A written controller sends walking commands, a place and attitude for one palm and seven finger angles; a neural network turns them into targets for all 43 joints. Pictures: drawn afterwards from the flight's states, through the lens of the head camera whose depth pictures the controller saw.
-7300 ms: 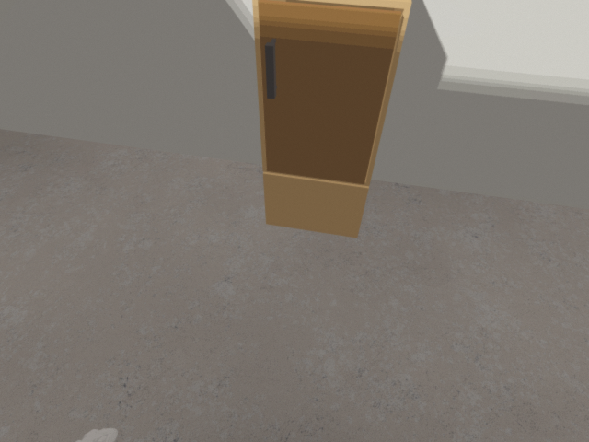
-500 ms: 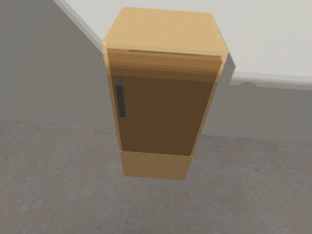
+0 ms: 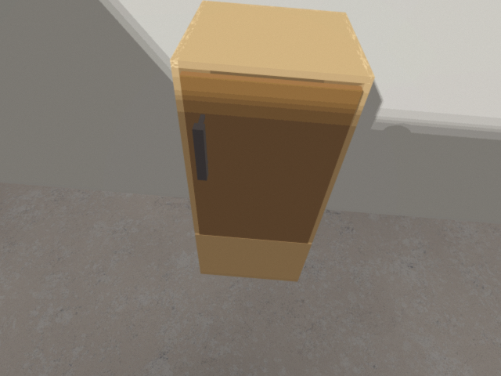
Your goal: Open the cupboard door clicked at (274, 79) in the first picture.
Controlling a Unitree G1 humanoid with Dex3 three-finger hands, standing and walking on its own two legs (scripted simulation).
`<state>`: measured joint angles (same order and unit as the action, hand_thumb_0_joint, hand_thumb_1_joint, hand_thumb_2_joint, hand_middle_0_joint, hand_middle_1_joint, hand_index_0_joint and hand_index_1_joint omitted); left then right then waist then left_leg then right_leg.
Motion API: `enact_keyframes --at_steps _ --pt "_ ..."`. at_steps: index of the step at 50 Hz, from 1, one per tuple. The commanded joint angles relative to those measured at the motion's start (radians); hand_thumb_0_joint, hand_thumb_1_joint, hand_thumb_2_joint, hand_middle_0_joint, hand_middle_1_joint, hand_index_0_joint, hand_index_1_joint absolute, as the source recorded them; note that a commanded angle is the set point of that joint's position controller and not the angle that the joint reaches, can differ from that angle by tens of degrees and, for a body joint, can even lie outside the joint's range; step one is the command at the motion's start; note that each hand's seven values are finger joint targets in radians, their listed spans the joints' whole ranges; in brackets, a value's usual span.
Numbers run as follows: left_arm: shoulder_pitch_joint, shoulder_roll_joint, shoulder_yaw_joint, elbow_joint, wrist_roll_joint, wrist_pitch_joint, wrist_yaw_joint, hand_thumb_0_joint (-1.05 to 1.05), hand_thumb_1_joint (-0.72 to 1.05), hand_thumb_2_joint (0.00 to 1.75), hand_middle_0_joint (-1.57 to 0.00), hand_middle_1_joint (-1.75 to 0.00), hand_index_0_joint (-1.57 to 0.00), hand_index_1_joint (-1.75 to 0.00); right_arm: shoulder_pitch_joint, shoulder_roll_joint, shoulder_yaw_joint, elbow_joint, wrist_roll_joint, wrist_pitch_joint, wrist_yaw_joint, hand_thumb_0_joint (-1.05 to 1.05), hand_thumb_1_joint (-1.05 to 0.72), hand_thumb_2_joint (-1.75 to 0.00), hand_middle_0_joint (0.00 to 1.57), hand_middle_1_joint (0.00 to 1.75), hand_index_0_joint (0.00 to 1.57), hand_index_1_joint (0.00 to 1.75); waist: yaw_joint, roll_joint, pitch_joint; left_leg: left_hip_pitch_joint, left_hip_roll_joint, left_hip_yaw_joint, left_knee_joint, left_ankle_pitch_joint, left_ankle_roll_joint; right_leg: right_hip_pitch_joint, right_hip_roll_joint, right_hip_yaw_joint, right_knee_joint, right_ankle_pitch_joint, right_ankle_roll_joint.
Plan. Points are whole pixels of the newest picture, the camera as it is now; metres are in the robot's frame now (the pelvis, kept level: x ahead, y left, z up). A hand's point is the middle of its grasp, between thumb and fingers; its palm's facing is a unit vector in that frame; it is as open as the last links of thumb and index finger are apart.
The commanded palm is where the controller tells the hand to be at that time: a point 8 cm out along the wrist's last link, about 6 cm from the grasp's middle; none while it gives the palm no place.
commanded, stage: look again from close up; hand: left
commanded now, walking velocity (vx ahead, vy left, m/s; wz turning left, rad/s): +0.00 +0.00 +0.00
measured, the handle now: (202, 148) +0.61 +0.16 -0.01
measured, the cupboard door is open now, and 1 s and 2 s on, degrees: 0 0 0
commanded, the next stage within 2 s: shuffle to correct the standing spot in 0.34 s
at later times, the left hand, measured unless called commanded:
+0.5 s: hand out of the picture -0.02 +0.17 -0.18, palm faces +0.02 -0.99 -0.16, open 7.4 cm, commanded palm none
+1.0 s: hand out of the picture -0.01 +0.12 -0.19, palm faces +0.07 -0.99 -0.10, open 7.4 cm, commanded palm none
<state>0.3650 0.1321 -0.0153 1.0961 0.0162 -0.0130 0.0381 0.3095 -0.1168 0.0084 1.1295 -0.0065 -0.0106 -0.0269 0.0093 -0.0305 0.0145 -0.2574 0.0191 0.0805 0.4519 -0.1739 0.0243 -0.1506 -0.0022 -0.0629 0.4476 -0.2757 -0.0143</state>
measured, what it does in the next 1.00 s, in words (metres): shifts its weight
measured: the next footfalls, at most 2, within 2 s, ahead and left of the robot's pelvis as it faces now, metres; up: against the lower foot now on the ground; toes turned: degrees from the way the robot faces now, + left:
none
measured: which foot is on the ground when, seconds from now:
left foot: down 0.00-1.00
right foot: down 0.00-1.00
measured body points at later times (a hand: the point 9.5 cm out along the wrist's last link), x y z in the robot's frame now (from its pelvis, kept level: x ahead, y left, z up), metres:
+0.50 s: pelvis +0.00 +0.01 +0.00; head +0.00 +0.02 +0.45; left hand -0.02 +0.22 -0.16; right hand -0.01 -0.21 -0.15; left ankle +0.05 +0.10 -0.74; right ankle -0.02 -0.11 -0.74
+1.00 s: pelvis +0.07 -0.01 -0.01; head +0.08 +0.02 +0.44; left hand -0.01 +0.18 -0.18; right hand +0.08 -0.24 -0.16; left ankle +0.07 +0.09 -0.74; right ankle -0.02 -0.11 -0.74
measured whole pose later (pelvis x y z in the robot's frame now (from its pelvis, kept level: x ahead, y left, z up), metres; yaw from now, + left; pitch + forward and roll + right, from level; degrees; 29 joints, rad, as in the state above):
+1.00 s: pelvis +0.07 -0.01 -0.01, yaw -1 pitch +0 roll +0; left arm 0.44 0.09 0.00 1.13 0.02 -0.01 0.05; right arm 0.27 -0.12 -0.01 1.11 0.00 -0.03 -0.06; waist 0.03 -0.06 0.03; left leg -0.26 0.02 0.12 0.58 -0.30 0.04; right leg -0.10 0.00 -0.05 0.52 -0.39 -0.01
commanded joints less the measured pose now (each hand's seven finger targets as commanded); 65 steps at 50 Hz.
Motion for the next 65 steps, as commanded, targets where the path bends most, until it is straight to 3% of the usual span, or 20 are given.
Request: enact_keyframes --at_steps 1,22,28,31,35,38,41,43,44,45,46,48,51,55,59,60,61,62,63,65 --pt "0.080 0.080 0.021 -0.027 -0.001 -0.008 0.005 0.00 0.90 0.90 -0.20 -0.30 -0.20 -0.30 0.049 -0.103 -0.020 -0.038 -0.003 -0.013 -0.003 0.00 -0.90 -0.90 0.20 0.30 0.20 0.30 -0.006 0.046 0.086 0.008 0.092 -0.122 -0.122 -0.080 0.013 -0.106 -0.094 0.105 -0.111 0.004 -0.026" --pt "0.063 0.092 0.025 -0.028 0.001 -0.011 0.003 0.00 0.90 0.90 -0.20 -0.30 -0.20 -0.30 0.042 -0.123 -0.026 -0.042 -0.004 -0.020 -0.003 0.00 -0.90 -0.90 0.20 0.30 0.20 0.30 -0.006 0.045 0.059 0.033 0.099 -0.133 -0.144 -0.057 0.016 -0.088 -0.096 0.102 -0.107 0.038 -0.022" --pt "0.100 0.058 0.032 -0.024 0.012 0.007 -0.012 0.00 0.90 0.90 -0.20 -0.30 -0.20 -0.30 0.060 -0.145 -0.045 -0.040 -0.015 0.000 -0.001 0.00 -0.90 -0.90 0.20 0.30 0.20 0.30 -0.006 0.101 0.107 -0.037 0.164 -0.217 -0.238 -0.463 0.051 -0.154 -0.037 0.027 0.004 -0.181 -0.022" --pt "0.127 0.047 0.038 -0.029 0.017 0.008 -0.020 0.00 0.90 0.90 -0.20 -0.30 -0.20 -0.30 0.057 -0.156 -0.057 -0.054 -0.017 -0.002 -0.003 0.00 -0.90 -0.90 0.20 0.30 0.20 0.30 0.006 0.102 0.117 -0.081 0.185 -0.238 -0.232 -0.490 0.075 -0.143 -0.029 0.021 0.030 -0.160 -0.028" --pt "0.156 0.062 0.043 -0.023 0.012 -0.007 -0.022 0.00 0.90 0.90 -0.20 -0.30 -0.20 -0.30 0.053 -0.116 -0.054 -0.071 -0.013 -0.012 -0.001 0.00 -0.90 -0.90 0.20 0.30 0.20 0.30 0.008 0.010 0.113 -0.100 0.118 -0.145 -0.089 -0.354 0.050 -0.117 -0.077 0.125 -0.069 -0.189 -0.056" --pt "0.204 0.101 0.061 -0.006 0.007 -0.017 -0.011 0.00 0.90 0.90 -0.20 -0.30 -0.20 -0.30 0.012 -0.055 -0.037 -0.095 -0.012 -0.022 0.004 0.00 -0.90 -0.90 0.20 0.30 0.20 0.30 0.024 -0.194 0.113 -0.225 0.017 0.028 0.202 -0.190 0.009 -0.001 -0.206 0.307 -0.193 -0.106 -0.129" --pt "0.215 0.087 0.061 0.002 0.014 -0.026 0.000 0.00 0.90 0.90 -0.20 -0.30 -0.20 -0.30 -0.048 -0.035 -0.031 -0.113 -0.012 -0.027 0.004 0.00 -0.90 -0.90 0.20 0.30 0.20 0.30 0.026 -0.077 0.134 -0.300 0.037 0.010 0.346 -0.281 0.002 0.058 -0.272 0.308 -0.151 0.326 -0.200" --pt "0.165 0.076 0.053 0.001 0.012 -0.026 0.006 0.00 0.90 0.90 -0.20 -0.30 -0.20 -0.30 -0.009 -0.009 -0.018 -0.085 -0.002 -0.029 -0.005 0.00 -0.90 -0.90 0.20 0.30 0.20 0.30 -0.008 -0.029 0.087 -0.142 0.038 0.002 0.139 -0.185 -0.008 0.042 -0.217 0.200 -0.047 0.588 -0.160" --pt "0.138 0.069 0.044 -0.001 0.002 -0.024 0.006 0.00 0.90 0.90 -0.20 -0.30 -0.20 -0.30 0.048 -0.015 -0.014 -0.056 0.002 -0.031 -0.011 0.00 -0.90 -0.90 0.20 0.30 0.20 0.30 -0.035 -0.022 0.051 0.012 0.041 -0.007 0.000 0.058 -0.005 -0.005 -0.157 0.130 0.026 0.632 -0.103" --pt "0.146 0.047 0.039 -0.006 -0.001 -0.022 0.008 0.00 0.90 0.90 -0.20 -0.30 -0.20 -0.30 0.101 -0.056 -0.023 -0.027 0.001 -0.041 -0.021 0.00 -0.90 -0.90 0.20 0.30 0.20 0.30 -0.035 0.034 0.010 0.157 0.095 -0.064 0.020 0.423 0.025 -0.069 -0.093 0.084 0.088 0.578 -0.041" --pt "0.166 0.035 0.037 -0.010 -0.004 -0.019 0.016 0.00 0.90 0.90 -0.20 -0.30 -0.20 -0.30 0.122 -0.101 -0.028 -0.024 0.001 -0.038 -0.029 0.00 -0.90 -0.90 0.20 0.30 0.20 0.30 -0.021 0.088 -0.025 0.218 0.165 -0.104 0.045 0.640 0.067 -0.101 -0.068 0.077 0.058 0.352 -0.007" --pt "0.155 0.057 0.038 -0.006 -0.002 -0.004 0.024 0.00 0.90 0.90 -0.20 -0.30 -0.20 -0.30 0.069 -0.112 -0.025 -0.029 0.011 -0.029 -0.038 0.00 -0.90 -0.90 0.20 0.30 0.20 0.30 -0.004 0.174 0.017 0.198 0.193 -0.122 0.035 0.803 0.095 -0.088 -0.068 0.059 0.023 0.210 0.012" --pt "0.143 0.070 0.042 -0.018 -0.001 0.005 0.026 0.00 0.90 0.90 -0.20 -0.30 -0.20 -0.30 0.042 -0.113 -0.034 -0.061 0.010 -0.018 -0.045 0.00 -0.90 -0.90 0.20 0.30 0.20 0.30 -0.005 0.120 0.012 0.223 0.174 -0.108 0.047 0.878 0.077 -0.091 -0.083 0.059 0.025 0.323 0.017" --pt "0.093 0.078 0.056 -0.073 0.004 0.011 0.022 0.00 0.90 0.90 -0.20 -0.30 -0.20 -0.30 0.031 -0.151 -0.061 -0.094 0.004 -0.006 -0.042 0.00 -0.90 -0.90 0.20 0.30 0.20 0.30 -0.013 0.067 -0.093 0.256 0.194 -0.115 0.057 0.803 0.088 -0.088 -0.076 0.049 0.076 0.321 0.022" --pt "0.058 0.081 0.064 -0.106 0.008 0.016 0.015 0.00 0.90 0.90 -0.20 -0.30 -0.20 -0.30 -0.012 -0.142 -0.065 -0.120 -0.004 0.001 -0.034 0.00 -0.90 -0.90 0.20 0.30 0.20 0.30 -0.001 0.062 -0.082 0.144 0.172 -0.107 0.035 0.529 0.074 -0.056 -0.079 0.070 0.052 0.293 0.009" --pt "0.059 0.086 0.063 -0.107 0.011 0.015 0.015 0.00 0.90 0.90 -0.20 -0.30 -0.20 -0.30 -0.028 -0.129 -0.062 -0.123 -0.005 0.001 -0.030 0.00 -0.90 -0.90 0.20 0.30 0.20 0.30 0.007 0.042 -0.071 0.104 0.149 -0.092 0.042 0.438 0.059 -0.034 -0.095 0.088 0.030 0.342 0.004" --pt "0.081 0.136 0.051 -0.124 0.008 0.004 0.049 0.00 0.90 0.90 -0.20 -0.30 -0.20 -0.30 -0.109 -0.189 -0.072 -0.213 0.013 -0.007 -0.020 0.00 -0.90 -0.90 0.20 0.30 0.20 0.30 0.012 0.011 -0.073 0.157 0.153 -0.041 0.257 0.492 0.018 -0.145 -0.140 0.179 -0.061 0.681 0.045" --pt "0.009 0.171 0.060 -0.182 0.013 -0.014 0.040 0.00 0.90 0.90 -0.20 -0.30 -0.20 -0.30 -0.064 -0.131 -0.066 -0.236 0.003 0.006 0.005 0.00 -0.90 -0.90 0.20 0.30 0.20 0.30 -0.021 -0.080 -0.063 -0.084 0.063 -0.033 0.276 -0.043 0.008 0.006 -0.196 0.211 -0.019 0.728 0.006" --pt "-0.005 0.178 0.059 -0.200 0.015 -0.025 0.035 0.00 0.90 0.90 -0.20 -0.30 -0.20 -0.30 -0.076 -0.111 -0.061 -0.248 -0.005 0.011 0.013 0.00 -0.90 -0.90 0.20 0.30 0.20 0.30 -0.015 -0.126 -0.083 -0.174 0.024 -0.026 0.333 -0.211 0.001 0.080 -0.220 0.233 0.026 0.851 -0.070" --pt "-0.003 0.182 0.069 -0.228 0.016 -0.040 0.035 0.00 0.90 0.90 -0.20 -0.30 -0.20 -0.30 -0.098 -0.100 -0.055 -0.280 -0.006 0.005 0.017 0.00 -0.90 -0.90 0.20 0.30 0.20 0.30 -0.005 -0.040 -0.128 -0.203 0.011 -0.043 0.342 -0.237 0.009 0.165 -0.235 0.211 0.087 0.974 -0.144"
